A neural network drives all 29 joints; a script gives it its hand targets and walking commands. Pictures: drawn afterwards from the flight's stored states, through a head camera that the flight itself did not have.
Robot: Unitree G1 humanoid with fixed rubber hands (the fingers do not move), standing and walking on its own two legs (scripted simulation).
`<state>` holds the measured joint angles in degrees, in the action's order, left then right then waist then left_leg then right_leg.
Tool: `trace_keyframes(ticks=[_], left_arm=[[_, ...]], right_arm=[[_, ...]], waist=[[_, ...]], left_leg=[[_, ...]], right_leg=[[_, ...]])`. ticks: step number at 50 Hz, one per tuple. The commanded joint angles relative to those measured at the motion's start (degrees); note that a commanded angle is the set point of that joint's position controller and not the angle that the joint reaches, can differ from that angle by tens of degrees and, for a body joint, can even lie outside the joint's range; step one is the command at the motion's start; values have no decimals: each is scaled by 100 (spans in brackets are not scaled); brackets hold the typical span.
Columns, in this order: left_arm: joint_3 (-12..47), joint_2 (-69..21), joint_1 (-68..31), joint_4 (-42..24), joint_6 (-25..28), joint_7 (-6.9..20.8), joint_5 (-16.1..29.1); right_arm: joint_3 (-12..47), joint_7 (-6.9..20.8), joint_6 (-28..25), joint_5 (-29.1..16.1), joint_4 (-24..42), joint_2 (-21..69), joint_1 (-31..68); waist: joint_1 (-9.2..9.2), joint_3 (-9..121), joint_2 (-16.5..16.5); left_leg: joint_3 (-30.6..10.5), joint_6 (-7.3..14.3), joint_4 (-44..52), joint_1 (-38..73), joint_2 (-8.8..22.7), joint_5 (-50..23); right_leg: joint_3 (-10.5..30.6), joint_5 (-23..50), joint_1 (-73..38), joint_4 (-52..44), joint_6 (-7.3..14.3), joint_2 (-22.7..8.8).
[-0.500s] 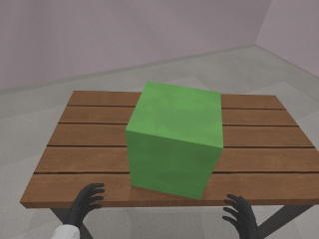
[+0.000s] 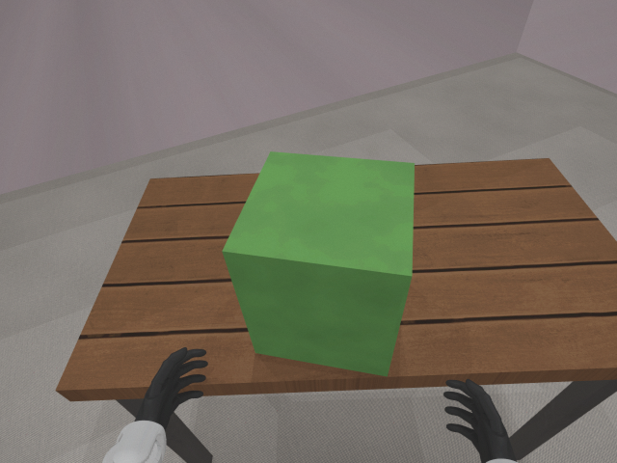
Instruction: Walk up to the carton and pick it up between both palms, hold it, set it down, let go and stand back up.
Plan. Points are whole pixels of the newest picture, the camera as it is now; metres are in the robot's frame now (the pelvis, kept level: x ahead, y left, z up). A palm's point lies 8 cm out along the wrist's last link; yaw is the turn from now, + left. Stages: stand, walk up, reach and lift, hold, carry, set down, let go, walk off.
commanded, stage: set down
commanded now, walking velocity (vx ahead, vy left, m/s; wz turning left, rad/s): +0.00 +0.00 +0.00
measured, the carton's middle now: (329, 264) +0.38 +0.02 +0.04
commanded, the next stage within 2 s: let go in 0.50 s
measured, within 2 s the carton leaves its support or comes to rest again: neither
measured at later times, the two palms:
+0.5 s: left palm (161, 401) +0.19 +0.23 -0.01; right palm out of the picture +0.15 -0.21 -0.09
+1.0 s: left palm (164, 397) +0.19 +0.23 -0.01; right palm out of the picture +0.14 -0.23 -0.09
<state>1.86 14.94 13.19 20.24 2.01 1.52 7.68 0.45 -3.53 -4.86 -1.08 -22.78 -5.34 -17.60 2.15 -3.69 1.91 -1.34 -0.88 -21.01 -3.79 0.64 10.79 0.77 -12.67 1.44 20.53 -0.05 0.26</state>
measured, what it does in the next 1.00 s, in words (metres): stands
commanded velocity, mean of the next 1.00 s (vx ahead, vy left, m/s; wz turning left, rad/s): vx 0.00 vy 0.00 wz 0.00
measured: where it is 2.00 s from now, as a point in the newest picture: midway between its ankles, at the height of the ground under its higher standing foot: outside the picture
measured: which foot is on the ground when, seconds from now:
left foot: down 0.00-1.00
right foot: down 0.00-1.00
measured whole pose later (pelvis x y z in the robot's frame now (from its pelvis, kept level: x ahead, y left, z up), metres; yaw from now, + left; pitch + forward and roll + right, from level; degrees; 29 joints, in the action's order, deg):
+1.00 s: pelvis -0.02 -0.02 +0.00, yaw -1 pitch -7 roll +1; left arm -3.0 13.5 4.2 22.1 -9.8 2.8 4.0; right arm -1.0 -0.3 -0.9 1.5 -33.6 -11.5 -12.7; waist 2.7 -5.3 2.3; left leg 1.7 -1.8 -21.5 -4.8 1.5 9.9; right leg 0.6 -14.6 5.4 26.9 1.1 -0.1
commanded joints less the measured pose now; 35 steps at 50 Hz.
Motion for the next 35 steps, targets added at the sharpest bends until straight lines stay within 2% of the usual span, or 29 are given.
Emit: trace_keyframes(ticks=[1,2,3,4,5,6,7,8,9,10,11,12,13,14,15,16,17,18,19,21,22,23,26,27,30,32,33,34,35], left_arm=[[-249,666,-627,-237,-316,-26,-99],[-121,410,-520,676,-610,7,-318],[-259,540,-542,44,-528,57,-247],[-258,471,-468,323,-567,75,-320],[-160,359,-483,702,-744,105,-389],[-257,402,-468,457,-735,135,-363],[-229,264,-508,761,-878,149,-454],[-234,290,-530,722,-937,166,-451],[-284,337,-596,561,-896,196,-386],[-252,252,-522,836,-967,187,-423],[-235,242,-589,787,-1000,173,-417],[-254,259,-546,947,-1023,179,-389],[-235,299,-598,793,-974,198,-303],[-217,268,-649,947,-1007,185,-332],[-265,299,-607,981,-1022,204,-333],[-193,239,-685,1052,-1067,227,-301],[-193,145,-778,1380,-1227,243,-413],[-238,167,-643,1152,-1249,281,-350],[-275,226,-759,1131,-1256,299,-337],[-275,226,-758,1082,-1283,294,-329],[-214,143,-848,1055,-1276,286,-362],[-202,218,-870,967,-1294,290,-266],[-241,145,-801,1125,-1322,273,-311],[-254,196,-793,1118,-1338,274,-291],[-196,158,-995,1064,-1382,267,-290],[-214,175,-941,928,-1411,249,-331],[-159,147,-1017,945,-1457,243,-339],[-190,203,-1049,899,-1451,254,-309],[-138,88,-983,971,-1457,250,-337]], right_arm=[[-140,25,-385,-17,1097,-426,596],[-89,77,-199,114,65,-575,694],[-16,36,-291,54,832,-384,649],[-80,48,-302,80,442,-490,602],[-37,87,-183,148,-38,-638,716],[-68,92,-208,113,375,-561,814],[-47,119,-131,139,-73,-683,836],[-119,123,-92,178,-9,-664,920],[-103,98,-162,154,285,-626,866],[-162,129,-135,190,40,-658,978],[-212,157,-132,230,37,-756,966],[-204,167,-169,244,88,-769,996],[-198,133,-248,265,233,-766,965],[-210,130,-280,267,131,-830,1014],[-248,125,-276,324,-9,-759,994],[-212,137,-263,319,9,-762,1030],[-252,172,-150,375,-394,-912,1203],[-177,168,-181,358,63,-825,1206],[-211,164,-183,355,44,-891,1117],[-209,163,-190,407,132,-854,1188],[-261,181,-193,397,-87,-940,1136],[-279,177,-199,370,105,-946,1207],[-250,205,-201,376,58,-940,1209],[-255,205,-189,336,115,-984,1254],[-240,197,-104,296,-227,-1066,1211],[-296,230,-88,341,-158,-1018,1159],[-376,234,-42,350,-342,-1124,1053],[-325,226,-6,280,-172,-1058,1109],[-281,238,26,298,-252,-1077,1065]], waist=[[-193,-98,-733],[-111,-365,-629],[-113,-199,-811],[-231,-233,-661],[-216,-557,-701],[-172,-504,-812],[-162,-525,-729],[-119,-514,-698],[-180,-419,-861],[-185,-551,-791],[-186,-430,-843],[-141,-391,-965],[-188,-401,-1153],[-182,-206,-1073],[-91,-305,-1116],[-149,-325,-1200],[-178,-414,-1113],[-112,-461,-1399],[-227,-362,-1428],[-154,-300,-1502],[-118,-277,-1425],[-112,-243,-1439],[-19,-151,-1427],[-68,-119,-1487],[-99,-242,-1305],[-98,-308,-1332],[-181,-443,-1256],[-139,-369,-1260],[-198,-497,-1254]], left_leg=[[291,182,302,241,-9,-166],[311,103,352,322,-33,-215],[370,97,301,258,-3,-284],[333,139,344,323,-18,-339],[342,74,450,270,20,-217],[367,78,389,243,-7,-212],[390,94,488,280,-11,-202],[402,51,444,221,15,-118],[451,119,458,154,-21,-71],[447,141,443,144,-22,-5],[443,152,460,157,-12,48],[458,148,393,112,-22,-6],[511,181,360,85,-21,-14],[526,186,331,156,-54,-130],[501,183,357,87,-29,-125],[544,164,358,38,-35,4],[523,190,346,89,-26,122],[571,201,255,103,-62,127],[561,233,265,168,-51,135],[608,235,249,241,-101,119],[584,245,312,206,-19,180],[613,265,278,143,-54,219],[631,256,351,-17,-30,242],[667,272,287,69,-73,265],[638,262,266,191,-50,274],[609,258,294,172,-27,320],[614,247,320,290,-8,369],[580,228,257,259,5,381],[627,219,306,158,-9,430]], right_leg=[[-54,-122,1036,-640,-35,-76],[0,-168,1100,-787,56,-81],[-58,-74,923,-760,-14,-121],[-100,29,1005,-703,21,-29],[-126,-164,1038,-763,47,-2],[-145,-127,961,-768,9,-22],[-110,-164,1013,-764,23,-7],[-151,-261,948,-755,16,-24],[-182,-249,914,-715,-19,-6],[-146,-378,1032,-698,15,4],[-139,-390,992,-723,31,4],[-179,-243,938,-677,4,8],[-169,-182,984,-682,-20,-3],[-184,-27,1030,-564,-36,-10],[-164,34,952,-650,-17,-19],[-147,-124,1013,-632,-39,-39],[-162,-362,1137,-629,-1,-38],[-122,-432,1186,-728,-13,-91],[-129,-475,1302,-657,-7,-63],[-117,-464,1411,-694,-24,-90],[-171,-657,1437,-580,11,-59],[-128,-552,1413,-571,1,-54],[-186,-518,1201,-487,-37,-26],[-143,-597,1207,-519,-54,-58],[-130,-604,1448,-510,-57,-65],[-83,-883,1535,-544,27,-87],[-96,-991,1647,-521,21,-81],[-33,-872,1521,-550,25,-86],[-119,-942,1578,-560,4,-45]])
